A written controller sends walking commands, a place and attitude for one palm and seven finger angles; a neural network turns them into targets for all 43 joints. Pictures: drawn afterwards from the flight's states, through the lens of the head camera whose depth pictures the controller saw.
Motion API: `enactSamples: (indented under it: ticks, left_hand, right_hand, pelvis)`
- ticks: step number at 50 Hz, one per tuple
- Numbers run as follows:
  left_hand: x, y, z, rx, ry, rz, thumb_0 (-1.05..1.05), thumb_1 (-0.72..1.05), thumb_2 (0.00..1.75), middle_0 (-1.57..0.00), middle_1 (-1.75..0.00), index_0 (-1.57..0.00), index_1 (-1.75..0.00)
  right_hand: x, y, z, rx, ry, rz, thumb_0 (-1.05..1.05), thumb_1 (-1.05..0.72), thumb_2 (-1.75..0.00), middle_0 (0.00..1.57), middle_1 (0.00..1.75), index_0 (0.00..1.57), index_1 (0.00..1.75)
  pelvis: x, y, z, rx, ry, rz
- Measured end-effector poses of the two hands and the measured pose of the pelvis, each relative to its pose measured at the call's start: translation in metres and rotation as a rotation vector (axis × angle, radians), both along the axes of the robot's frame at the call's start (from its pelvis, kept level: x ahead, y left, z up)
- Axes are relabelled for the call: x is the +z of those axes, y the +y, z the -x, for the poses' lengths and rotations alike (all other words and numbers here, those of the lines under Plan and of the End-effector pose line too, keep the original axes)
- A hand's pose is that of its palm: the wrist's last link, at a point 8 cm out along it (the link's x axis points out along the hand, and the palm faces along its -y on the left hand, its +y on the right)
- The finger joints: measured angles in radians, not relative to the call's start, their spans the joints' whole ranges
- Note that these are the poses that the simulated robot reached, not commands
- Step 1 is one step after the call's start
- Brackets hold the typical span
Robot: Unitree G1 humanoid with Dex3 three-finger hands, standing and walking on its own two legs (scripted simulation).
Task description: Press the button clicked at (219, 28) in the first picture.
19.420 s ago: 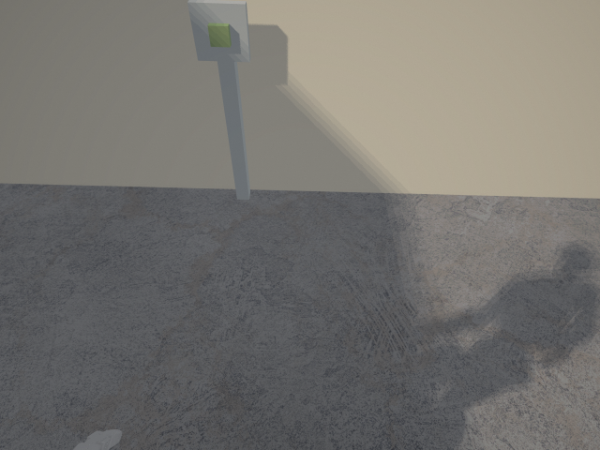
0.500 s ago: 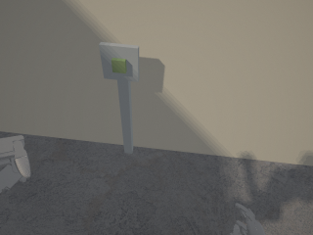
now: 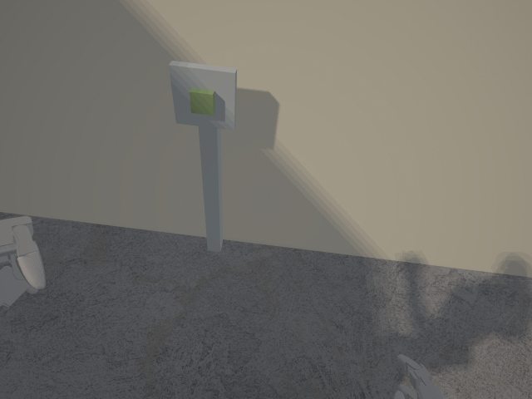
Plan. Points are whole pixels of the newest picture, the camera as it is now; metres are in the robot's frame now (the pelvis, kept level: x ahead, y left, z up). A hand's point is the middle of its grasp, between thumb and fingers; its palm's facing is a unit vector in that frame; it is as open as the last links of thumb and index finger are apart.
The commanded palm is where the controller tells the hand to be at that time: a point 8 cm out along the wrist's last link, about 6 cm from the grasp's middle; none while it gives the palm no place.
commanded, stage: let the arm hang, fingers relaxed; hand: left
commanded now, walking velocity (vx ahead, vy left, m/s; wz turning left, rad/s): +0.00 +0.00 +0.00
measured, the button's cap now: (203, 101) +0.87 +0.19 +0.01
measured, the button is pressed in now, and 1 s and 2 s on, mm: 0 0 0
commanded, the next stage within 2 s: stand and wait in 1.12 s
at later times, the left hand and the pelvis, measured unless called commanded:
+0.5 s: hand out of the picture +0.01 +0.20 -0.17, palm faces +0.03 -0.97 -0.25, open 4.5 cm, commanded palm none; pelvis -0.01 -0.01 +0.00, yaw +1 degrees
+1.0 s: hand out of the picture -0.01 +0.15 -0.17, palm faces +0.03 -0.98 -0.17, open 7.3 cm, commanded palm none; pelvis -0.01 -0.01 +0.00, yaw +0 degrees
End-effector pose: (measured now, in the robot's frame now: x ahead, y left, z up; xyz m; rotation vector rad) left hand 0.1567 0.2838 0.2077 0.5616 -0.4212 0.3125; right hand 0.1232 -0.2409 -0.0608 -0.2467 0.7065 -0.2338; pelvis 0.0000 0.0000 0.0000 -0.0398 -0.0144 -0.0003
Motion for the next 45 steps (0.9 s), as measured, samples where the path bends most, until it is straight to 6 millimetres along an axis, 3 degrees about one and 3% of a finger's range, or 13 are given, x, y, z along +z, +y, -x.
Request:
enactSamples:
  ticks: [2, 3, 5, 7, 10, 13, 16, 21, 25, 29, 35, 45]
  left_hand:
    - [-0.012, 0.004, -0.006, 0.026, 0.064, -0.002, 0.01, 0.89, 0.90, -1.30, -1.50, -1.31, -1.50]
    - [-0.032, 0.007, -0.013, 0.041, 0.149, 0.020, 0.01, 0.89, 0.90, -1.30, -1.50, -1.31, -1.50]
    - [-0.096, 0.011, -0.027, 0.086, 0.384, 0.117, 0.00, 0.90, 0.90, -1.29, -1.49, -1.30, -1.49]
    - [-0.174, 0.004, -0.028, 0.130, 0.674, 0.266, 0.00, 0.90, 0.90, -1.26, -1.47, -1.27, -1.46]
    - [-0.271, -0.030, 0.004, 0.143, 1.075, 0.429, 0.00, 0.91, 0.90, -1.19, -1.40, -1.20, -1.40]
    - [-0.331, -0.069, 0.053, 0.134, 1.333, 0.561, 0.01, 0.91, 0.90, -1.10, -1.33, -1.11, -1.32]
    - [-0.341, -0.057, 0.073, 0.220, 1.347, 0.608, 0.02, 0.90, 0.90, -0.99, -1.30, -1.02, -1.22]
    - [-0.346, -0.043, 0.121, 0.288, 1.534, 0.569, 0.01, 0.90, 0.90, -0.83, -1.10, -0.85, -1.03]
    - [-0.344, -0.038, 0.157, 0.353, 1.652, 0.557, 0.01, 0.90, 0.90, -0.70, -0.91, -0.71, -0.88]
    - [-0.342, -0.041, 0.180, 0.390, 1.717, 0.564, 0.01, 0.91, 0.90, -0.56, -0.74, -0.57, -0.72]
    - [-0.344, -0.055, 0.189, 0.385, 1.749, 0.588, 0.01, 0.91, 0.90, -0.36, -0.50, -0.37, -0.49]
    - [-0.351, -0.081, 0.173, 0.320, 1.727, 0.628, 0.00, 0.91, 0.90, -0.22, -0.33, -0.22, -0.33]
  right_hand:
    - [-0.005, 0.003, -0.005, 0.022, -0.004, -0.029, 0.01, -0.91, -0.90, 0.20, 0.30, 0.20, 0.30]
    - [-0.013, 0.002, -0.008, 0.042, 0.010, -0.047, 0.01, -0.91, -0.90, 0.20, 0.30, 0.20, 0.30]
    - [-0.035, 0.000, -0.013, 0.060, 0.052, -0.082, 0.01, -0.90, -0.90, 0.20, 0.30, 0.20, 0.30]
    - [-0.052, 0.000, -0.010, 0.055, 0.110, -0.114, 0.01, -0.90, -0.89, 0.20, 0.30, 0.20, 0.30]
    - [-0.066, 0.004, 0.006, 0.052, 0.206, -0.132, 0.01, -0.91, -0.89, 0.20, 0.30, 0.20, 0.30]
    - [-0.068, 0.005, 0.033, 0.037, 0.318, -0.124, 0.01, -0.91, -0.89, 0.20, 0.30, 0.20, 0.30]
    - [-0.068, 0.005, 0.064, 0.036, 0.450, -0.108, 0.01, -0.91, -0.89, 0.20, 0.30, 0.20, 0.30]
    - [-0.072, -0.006, 0.102, -0.024, 0.578, -0.104, 0.00, -0.92, -0.89, 0.20, 0.30, 0.20, 0.30]
    - [-0.076, -0.008, 0.122, -0.054, 0.633, -0.122, 0.01, -0.92, -0.89, 0.20, 0.30, 0.20, 0.30]
    - [-0.080, -0.003, 0.134, -0.061, 0.667, -0.145, 0.01, -0.92, -0.89, 0.20, 0.30, 0.19, 0.30]
    - [-0.085, 0.009, 0.140, -0.061, 0.686, -0.184, 0.00, -0.91, -0.89, 0.20, 0.30, 0.19, 0.30]
    - [-0.087, 0.022, 0.148, -0.081, 0.693, -0.219, 0.01, -0.92, -0.89, 0.20, 0.30, 0.20, 0.30]
  pelvis:
    - [-0.001, -0.001, -0.003, -0.003, 0.009, -0.001]
    - [-0.004, -0.001, -0.003, 0.000, 0.014, -0.009]
    - [-0.014, -0.002, -0.003, -0.006, 0.025, -0.044]
    - [-0.018, 0.000, -0.002, -0.004, 0.025, -0.044]
    - [-0.019, -0.001, -0.002, 0.007, 0.010, -0.044]
    - [-0.016, -0.005, -0.001, 0.011, -0.005, -0.045]
    - [-0.011, -0.010, 0.004, 0.023, -0.004, -0.031]
    - [-0.005, -0.010, 0.008, 0.021, 0.002, -0.019]
    - [-0.001, -0.009, 0.008, 0.015, -0.002, -0.025]
    - [0.001, -0.009, 0.008, 0.012, -0.012, -0.030]
    - [0.002, -0.010, 0.010, 0.006, -0.020, -0.034]
    - [0.003, -0.013, 0.010, 0.001, -0.023, -0.037]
